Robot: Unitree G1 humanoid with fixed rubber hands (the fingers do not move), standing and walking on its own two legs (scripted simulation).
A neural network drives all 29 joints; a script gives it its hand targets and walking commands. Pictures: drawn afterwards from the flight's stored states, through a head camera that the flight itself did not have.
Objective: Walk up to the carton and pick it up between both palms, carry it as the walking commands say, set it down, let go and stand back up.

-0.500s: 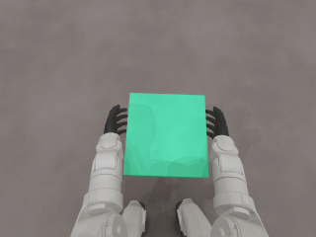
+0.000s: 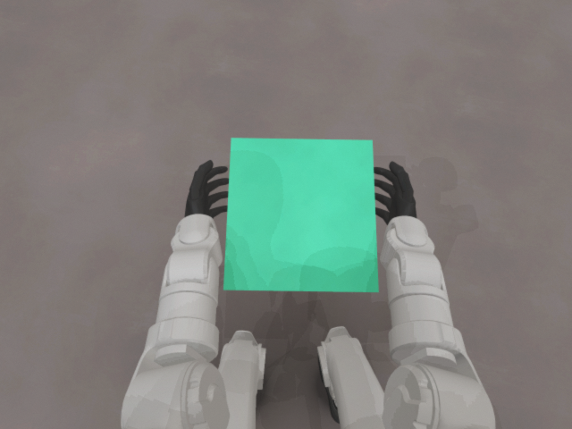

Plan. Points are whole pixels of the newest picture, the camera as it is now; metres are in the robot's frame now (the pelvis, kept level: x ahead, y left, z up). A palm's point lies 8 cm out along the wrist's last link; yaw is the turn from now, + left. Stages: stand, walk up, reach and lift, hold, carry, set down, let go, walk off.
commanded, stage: set down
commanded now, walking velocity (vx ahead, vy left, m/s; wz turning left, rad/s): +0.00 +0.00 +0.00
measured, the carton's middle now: (297, 227) +0.41 -0.02 -0.16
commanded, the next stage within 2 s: none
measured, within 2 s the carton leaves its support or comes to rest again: neither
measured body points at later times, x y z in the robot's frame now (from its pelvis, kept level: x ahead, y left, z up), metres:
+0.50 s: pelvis -0.02 +0.00 -0.08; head +0.22 +0.00 +0.31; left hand +0.45 +0.13 -0.17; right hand +0.42 -0.17 -0.16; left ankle +0.06 +0.12 -0.61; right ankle +0.05 -0.14 -0.61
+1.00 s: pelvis -0.04 +0.00 -0.15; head +0.25 +0.01 +0.20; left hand +0.47 +0.12 -0.25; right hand +0.45 -0.17 -0.25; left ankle +0.06 +0.12 -0.61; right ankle +0.05 -0.14 -0.61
